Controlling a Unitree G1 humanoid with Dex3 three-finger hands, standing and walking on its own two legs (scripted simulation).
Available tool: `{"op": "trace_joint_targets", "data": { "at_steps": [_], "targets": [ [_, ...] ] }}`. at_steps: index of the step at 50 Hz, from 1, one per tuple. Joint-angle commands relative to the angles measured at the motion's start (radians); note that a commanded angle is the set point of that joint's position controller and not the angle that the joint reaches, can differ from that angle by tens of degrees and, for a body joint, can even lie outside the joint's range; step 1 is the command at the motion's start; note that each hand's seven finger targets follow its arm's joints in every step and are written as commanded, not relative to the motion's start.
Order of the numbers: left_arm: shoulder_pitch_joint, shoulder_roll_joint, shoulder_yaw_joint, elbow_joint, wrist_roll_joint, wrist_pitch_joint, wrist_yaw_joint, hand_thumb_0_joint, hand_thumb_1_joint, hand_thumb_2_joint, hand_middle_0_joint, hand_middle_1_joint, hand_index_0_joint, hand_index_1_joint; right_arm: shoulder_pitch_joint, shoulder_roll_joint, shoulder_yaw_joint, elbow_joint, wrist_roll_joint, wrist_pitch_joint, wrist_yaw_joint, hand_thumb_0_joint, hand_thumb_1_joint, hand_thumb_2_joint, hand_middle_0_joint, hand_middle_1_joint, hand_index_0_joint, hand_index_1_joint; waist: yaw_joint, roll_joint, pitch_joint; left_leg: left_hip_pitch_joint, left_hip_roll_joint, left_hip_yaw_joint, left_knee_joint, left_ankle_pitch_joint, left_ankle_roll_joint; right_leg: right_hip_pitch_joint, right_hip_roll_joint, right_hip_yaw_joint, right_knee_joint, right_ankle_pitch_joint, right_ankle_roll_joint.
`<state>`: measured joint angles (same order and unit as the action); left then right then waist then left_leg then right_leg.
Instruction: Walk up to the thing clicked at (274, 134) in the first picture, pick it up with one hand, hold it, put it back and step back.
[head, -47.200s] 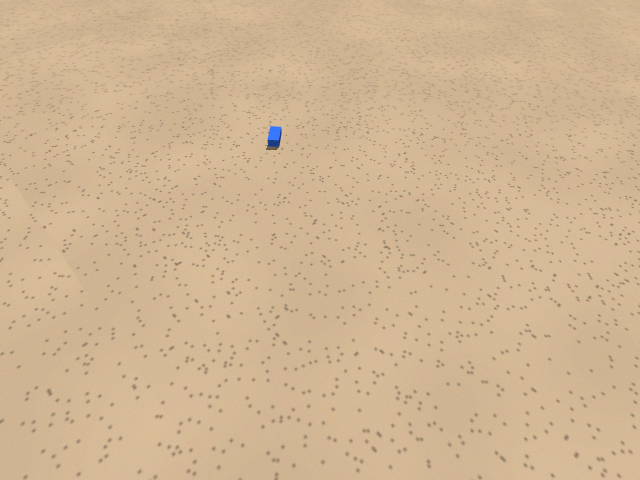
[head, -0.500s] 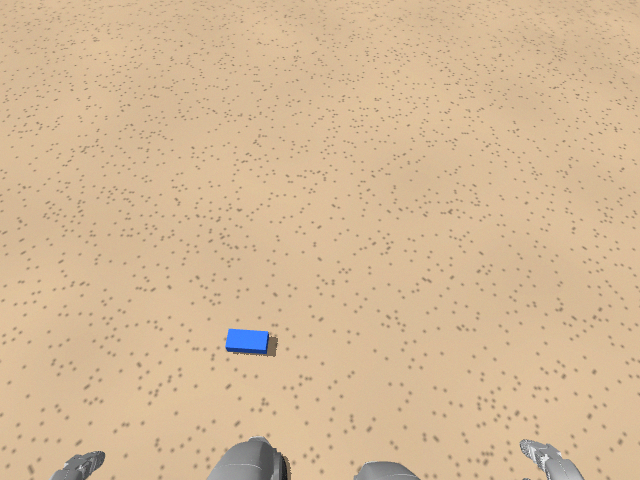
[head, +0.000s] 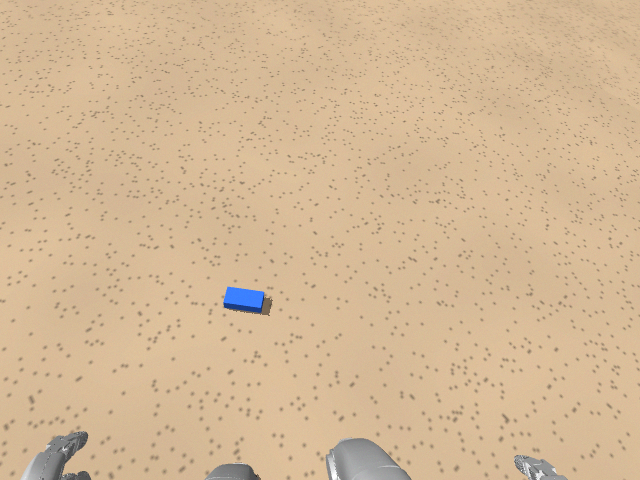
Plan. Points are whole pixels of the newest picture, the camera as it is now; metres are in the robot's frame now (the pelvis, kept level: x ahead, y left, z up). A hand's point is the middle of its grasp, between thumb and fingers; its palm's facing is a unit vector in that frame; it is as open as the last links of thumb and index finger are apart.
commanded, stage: step back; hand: left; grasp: from above
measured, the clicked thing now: (244, 299) +0.67 +0.17 -0.75
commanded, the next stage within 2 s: none
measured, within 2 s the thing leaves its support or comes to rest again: neither
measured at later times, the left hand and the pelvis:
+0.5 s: hand out of the picture -0.06 +0.24 -0.15, palm faces +0.02 -0.91 -0.40, open 7.4 cm; pelvis -0.18 -0.03 -0.02, yaw +2 degrees
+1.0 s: hand out of the picture -0.31 +0.19 -0.15, palm faces -0.01 -0.92 -0.40, open 7.4 cm; pelvis -0.36 -0.07 -0.01, yaw -2 degrees
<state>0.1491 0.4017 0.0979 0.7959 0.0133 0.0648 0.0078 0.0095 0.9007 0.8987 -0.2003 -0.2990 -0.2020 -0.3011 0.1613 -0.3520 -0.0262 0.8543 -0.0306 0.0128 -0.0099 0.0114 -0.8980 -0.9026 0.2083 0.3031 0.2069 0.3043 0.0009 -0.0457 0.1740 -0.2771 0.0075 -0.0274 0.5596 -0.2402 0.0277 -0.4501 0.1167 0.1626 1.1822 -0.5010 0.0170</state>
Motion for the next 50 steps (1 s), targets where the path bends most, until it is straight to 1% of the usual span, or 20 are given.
{"op": "trace_joint_targets", "data": {
  "at_steps": [1, 8, 9, 10, 11, 13, 15, 20, 24, 25, 26, 27, 31, 37, 42, 43, 44, 45, 47, 50],
  "targets": [
    [0.022, 0.158, 0.047, -0.083, 0.007, -0.02, 0.009, 0.0, 0.9, 0.9, -0.2, -0.3, -0.2, -0.3, 0.024, -0.278, -0.093, -0.093, 0.007, -0.021, -0.028, 0.0, -0.9, -0.9, 0.2, 0.3, 0.2, 0.3, -0.039, 0.196, -0.2, 0.247, 0.26, -0.216, -0.093, 0.48, 0.23, -0.056, -0.046, -0.008, -0.136, -0.026, 0.023],
    [0.204, 0.152, 0.053, 0.021, 0.016, -0.034, -0.01, 0.0, 0.9, 0.9, -0.2, -0.3, -0.2, -0.3, -0.042, -0.309, -0.1, -0.127, 0.01, 0.012, -0.017, 0.0, -0.9, -0.9, 0.2, 0.3, 0.2, 0.3, 0.031, 0.252, -0.275, -0.003, 0.193, -0.162, -0.037, 0.176, 0.113, 0.334, -0.088, -0.165, -0.734, 0.214, -0.051],
    [0.211, 0.197, 0.063, 0.015, 0.03, -0.04, -0.01, 0.0, 0.9, 0.9, -0.2, -0.3, -0.2, -0.3, -0.032, -0.271, -0.089, -0.131, 0.017, 0.015, -0.014, 0.0, -0.9, -0.9, 0.2, 0.3, 0.2, 0.3, 0.033, 0.13, -0.249, -0.14, 0.13, -0.144, 0.045, 0.03, 0.058, 0.367, -0.164, -0.01, -0.766, 0.174, -0.079],
    [0.154, 0.303, 0.087, -0.019, 0.032, -0.039, -0.011, 0.0, 0.9, 0.9, -0.2, -0.3, -0.2, -0.3, -0.071, -0.209, -0.077, -0.16, 0.027, 0.01, -0.019, 0.0, -0.9, -0.9, 0.2, 0.3, 0.2, 0.3, 0.047, -0.16, -0.182, -0.305, -0.071, -0.054, 0.23, -0.227, -0.011, 0.285, -0.374, 0.28, -0.861, 0.147, -0.187],
    [0.053, 0.379, 0.099, -0.064, 0.033, -0.037, -0.007, 0.0, 0.9, 0.9, -0.2, -0.3, -0.2, -0.3, -0.08, -0.241, -0.092, -0.147, 0.019, 0.014, -0.034, 0.0, -0.9, -0.9, 0.2, 0.3, 0.2, 0.3, 0.067, -0.265, -0.132, -0.208, -0.083, -0.074, 0.504, -0.373, -0.039, 0.021, -0.552, 0.429, -0.938, 0.13, -0.33],
    [-0.072, 0.263, 0.062, -0.097, 0.021, -0.048, 0.004, 0.0, 0.9, 0.9, -0.2, -0.3, -0.2, -0.3, -0.005, -0.255, -0.092, -0.097, 0.027, 0.014, -0.03, 0.0, -0.9, -0.9, 0.2, 0.3, 0.2, 0.3, -0.014, -0.069, -0.096, -0.167, -0.107, -0.16, 0.632, -0.262, -0.029, -0.011, -0.406, 0.187, -0.838, 0.33, -0.262],
    [-0.107, 0.225, 0.061, -0.105, 0.034, -0.048, 0.012, 0.0, 0.9, 0.9, -0.2, -0.3, -0.2, -0.3, 0.048, -0.232, -0.082, -0.082, 0.032, 0.003, -0.026, 0.0, -0.9, -0.9, 0.2, 0.3, 0.2, 0.3, -0.029, -0.108, -0.125, -0.151, -0.118, -0.11, 0.638, -0.225, -0.033, 0.058, -0.342, 0.058, -0.764, 0.473, -0.216],
    [0.016, 0.207, 0.049, -0.102, 0.036, -0.037, 0.024, 0.0, 0.9, 0.9, -0.2, -0.3, -0.2, -0.3, 0.025, -0.206, -0.07, -0.093, 0.019, -0.007, -0.028, 0.0, -0.9, -0.9, 0.2, 0.3, 0.2, 0.3, 0.052, -0.156, -0.189, -0.195, -0.07, -0.032, 0.282, -0.303, -0.042, 0.367, -0.354, 0.057, -0.668, 0.694, -0.224],
    [-0.013, 0.208, 0.033, -0.114, 0.008, -0.014, 0.015, 0.0, 0.9, 0.9, -0.2, -0.3, -0.2, -0.3, 0.137, -0.204, -0.081, -0.035, 0.01, -0.016, -0.024, 0.0, -0.9, -0.9, 0.2, 0.3, 0.2, 0.3, -0.005, -0.122, -0.244, 0.043, -0.04, 0.04, -0.171, 0.012, -0.013, 0.299, -0.314, 0.026, -0.539, 0.617, -0.158],
    [0.015, 0.173, 0.02, -0.121, 0.005, -0.009, 0.011, 0.0, 0.9, 0.9, -0.2, -0.3, -0.2, -0.3, 0.125, -0.25, -0.095, -0.039, -0.004, -0.019, -0.025, 0.0, -0.9, -0.9, 0.2, 0.3, 0.2, 0.3, 0.009, -0.029, -0.251, 0.14, 0.067, -0.123, -0.192, 0.097, 0.025, 0.155, -0.258, 0.004, -0.483, 0.46, -0.102],
    [-0.021, 0.143, 0.011, -0.141, -0.002, -0.014, 0.011, 0.0, 0.9, 0.9, -0.2, -0.3, -0.2, -0.3, 0.08, -0.374, -0.115, -0.056, -0.004, -0.016, -0.017, 0.0, -0.9, -0.9, 0.2, 0.3, 0.2, 0.3, 0.0, 0.241, -0.228, 0.129, 0.303, -0.422, -0.218, 0.236, 0.153, -0.024, -0.081, -0.131, -0.324, 0.095, -0.041],
    [-0.086, 0.185, 0.038, -0.138, 0.008, -0.011, 0.026, 0.0, 0.9, 0.9, -0.2, -0.3, -0.2, -0.3, 0.047, -0.427, -0.129, -0.075, -0.004, -0.015, -0.015, 0.0, -0.9, -0.9, 0.2, 0.3, 0.2, 0.3, -0.054, 0.284, -0.202, -0.05, 0.433, -0.549, -0.263, 0.268, 0.29, 0.025, -0.064, -0.053, -0.105, -0.15, -0.027],
    [0.021, 0.181, 0.044, -0.061, -0.004, -0.002, 0.019, 0.0, 0.9, 0.9, -0.2, -0.3, -0.2, -0.3, -0.053, -0.295, -0.086, -0.083, -0.004, -0.024, -0.032, 0.0, -0.9, -0.9, 0.2, 0.3, 0.2, 0.3, 0.035, 0.142, -0.173, -0.009, 0.262, -0.23, -0.133, 0.439, 0.195, -0.013, -0.027, 0.036, 0.13, -0.017, -0.034],
    [0.03, 0.158, 0.03, -0.053, 0.009, -0.016, 0.003, 0.0, 0.9, 0.9, -0.2, -0.3, -0.2, -0.3, 0.0, -0.288, -0.093, -0.089, -0.008, -0.007, -0.024, 0.0, -0.9, -0.9, 0.2, 0.3, 0.2, 0.3, -0.023, 0.224, -0.219, 0.173, 0.247, -0.206, -0.114, 0.305, 0.216, 0.013, -0.071, -0.072, -0.241, -0.039, 0.015],
    [0.192, 0.169, 0.042, 0.075, 0.02, -0.047, -0.004, 0.0, 0.9, 0.9, -0.2, -0.3, -0.2, -0.3, -0.027, -0.294, -0.089, -0.083, 0.001, 0.026, -0.01, 0.0, -0.9, -0.9, 0.2, 0.3, 0.2, 0.3, 0.031, 0.202, -0.255, -0.044, 0.162, -0.118, -0.022, -0.052, 0.102, 0.343, -0.082, -0.157, -0.787, 0.149, -0.058],
    [0.188, 0.229, 0.059, 0.065, 0.038, -0.054, -0.003, 0.0, 0.9, 0.9, -0.2, -0.3, -0.2, -0.3, -0.021, -0.231, -0.072, -0.099, 0.004, 0.023, -0.006, 0.0, -0.9, -0.9, 0.2, 0.3, 0.2, 0.3, 0.029, 0.03, -0.205, -0.256, 0.06, -0.057, 0.136, -0.192, 0.036, 0.377, -0.217, 0.105, -0.827, 0.01, -0.106],
    [0.106, 0.348, 0.084, 0.021, 0.04, -0.052, -0.002, 0.0, 0.9, 0.9, -0.2, -0.3, -0.2, -0.3, -0.082, -0.197, -0.066, -0.125, 0.009, 0.016, -0.019, 0.0, -0.9, -0.9, 0.2, 0.3, 0.2, 0.3, 0.065, -0.181, -0.155, -0.296, -0.07, -0.055, 0.314, -0.332, -0.024, 0.142, -0.468, 0.375, -0.926, -0.128, -0.235],
    [0.021, 0.382, 0.085, -0.006, 0.039, -0.055, 0.003, 0.0, 0.9, 0.9, -0.2, -0.3, -0.2, -0.3, -0.101, -0.251, -0.089, -0.114, 0.005, 0.021, -0.027, 0.0, -0.9, -0.9, 0.2, 0.3, 0.2, 0.3, 0.066, -0.172, -0.075, -0.227, -0.029, -0.157, 0.485, -0.332, -0.045, -0.071, -0.56, 0.464, -0.987, -0.234, -0.312],
    [-0.08, 0.275, 0.052, -0.022, 0.033, -0.071, 0.009, 0.0, 0.9, 0.9, -0.2, -0.3, -0.2, -0.3, -0.027, -0.252, -0.088, -0.063, 0.015, 0.013, -0.018, 0.0, -0.9, -0.9, 0.2, 0.3, 0.2, 0.3, -0.013, -0.028, -0.041, -0.238, -0.077, -0.159, 0.564, -0.202, -0.032, -0.007, -0.4, 0.189, -0.871, 0.006, -0.23],
    [-0.016, 0.257, 0.057, -0.004, 0.039, -0.088, 0.006, 0.0, 0.9, 0.9, -0.2, -0.3, -0.2, -0.3, 0.021, -0.249, -0.084, -0.036, 0.005, -0.002, -0.005, 0.0, -0.9, -0.9, 0.2, 0.3, 0.2, 0.3, 0.019, -0.099, -0.127, -0.219, -0.059, -0.096, 0.517, -0.185, -0.052, 0.141, -0.342, 0.101, -0.817, 0.045, -0.203]
  ]
}}
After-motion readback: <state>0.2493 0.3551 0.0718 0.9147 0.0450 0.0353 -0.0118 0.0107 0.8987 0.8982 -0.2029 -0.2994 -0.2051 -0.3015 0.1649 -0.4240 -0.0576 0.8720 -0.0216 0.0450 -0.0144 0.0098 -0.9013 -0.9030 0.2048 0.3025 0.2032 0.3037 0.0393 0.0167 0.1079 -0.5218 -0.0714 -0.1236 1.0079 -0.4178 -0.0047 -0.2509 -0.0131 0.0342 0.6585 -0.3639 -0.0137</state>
